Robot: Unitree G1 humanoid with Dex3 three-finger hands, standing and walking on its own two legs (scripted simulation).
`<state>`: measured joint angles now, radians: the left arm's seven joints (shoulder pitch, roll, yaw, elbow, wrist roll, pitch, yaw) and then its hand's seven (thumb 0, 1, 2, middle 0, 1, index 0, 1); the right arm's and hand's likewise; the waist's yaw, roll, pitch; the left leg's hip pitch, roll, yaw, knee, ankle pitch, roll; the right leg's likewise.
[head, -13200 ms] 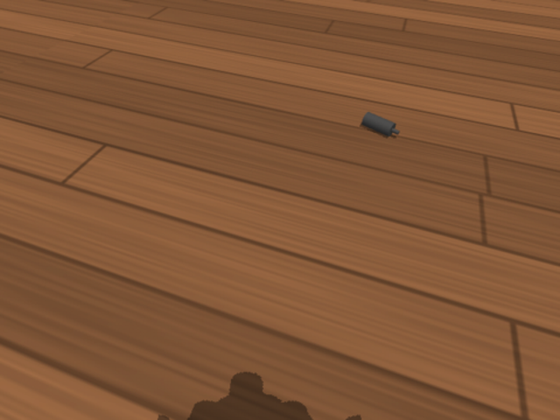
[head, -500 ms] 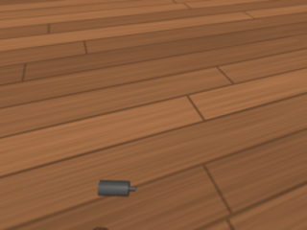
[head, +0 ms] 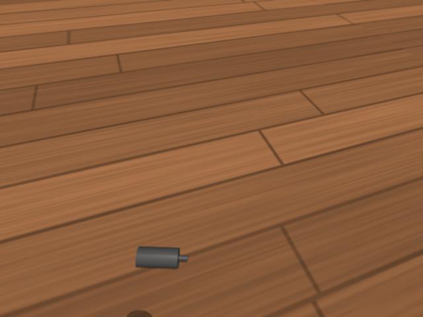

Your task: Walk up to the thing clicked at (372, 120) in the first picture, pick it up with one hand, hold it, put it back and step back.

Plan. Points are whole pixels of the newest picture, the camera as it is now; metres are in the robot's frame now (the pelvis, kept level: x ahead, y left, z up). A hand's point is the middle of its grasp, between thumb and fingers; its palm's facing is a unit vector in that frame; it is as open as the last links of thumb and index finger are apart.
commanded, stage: stand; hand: left
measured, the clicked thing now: (163, 257) +0.51 +0.20 -0.74
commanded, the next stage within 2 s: walk up in 1.54 s
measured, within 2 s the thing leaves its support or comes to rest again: neither
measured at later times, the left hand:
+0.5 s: hand out of the picture +0.08 +0.25 -0.16, palm faces -0.03 -0.94 -0.35, open 7.4 cm
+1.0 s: hand out of the picture +0.07 +0.25 -0.16, palm faces -0.04 -0.94 -0.35, open 7.4 cm
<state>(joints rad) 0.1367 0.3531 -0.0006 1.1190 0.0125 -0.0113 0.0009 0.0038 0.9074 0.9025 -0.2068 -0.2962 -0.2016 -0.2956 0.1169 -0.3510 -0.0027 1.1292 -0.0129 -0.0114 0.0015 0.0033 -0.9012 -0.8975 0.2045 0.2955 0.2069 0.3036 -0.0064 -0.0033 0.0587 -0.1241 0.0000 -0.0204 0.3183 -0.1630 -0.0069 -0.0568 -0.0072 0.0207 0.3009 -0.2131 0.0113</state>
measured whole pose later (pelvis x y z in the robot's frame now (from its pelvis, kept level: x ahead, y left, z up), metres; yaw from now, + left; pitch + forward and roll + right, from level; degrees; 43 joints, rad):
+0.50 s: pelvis +0.01 +0.00 +0.00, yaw +0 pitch -2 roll +0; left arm 0.13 0.35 0.00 1.11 0.01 -0.01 0.01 0.00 0.91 0.90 -0.21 -0.30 -0.20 -0.30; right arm 0.11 -0.35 0.00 1.12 -0.01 -0.01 0.00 0.00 -0.90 -0.90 0.20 0.30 0.21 0.30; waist -0.01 0.00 0.06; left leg -0.11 0.00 -0.02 0.32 -0.18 -0.01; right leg -0.04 0.00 0.02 0.30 -0.22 0.01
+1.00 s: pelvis +0.01 +0.00 +0.00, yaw +0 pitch -2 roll +0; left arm 0.14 0.35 0.00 1.12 0.01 -0.01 0.00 0.00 0.91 0.90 -0.21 -0.30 -0.20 -0.30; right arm 0.12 -0.35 0.00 1.13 -0.01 -0.01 0.00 0.00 -0.90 -0.90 0.20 0.30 0.21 0.30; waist -0.01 0.00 0.06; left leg -0.12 0.00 -0.02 0.32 -0.17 -0.01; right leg -0.05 0.00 0.02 0.30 -0.22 0.01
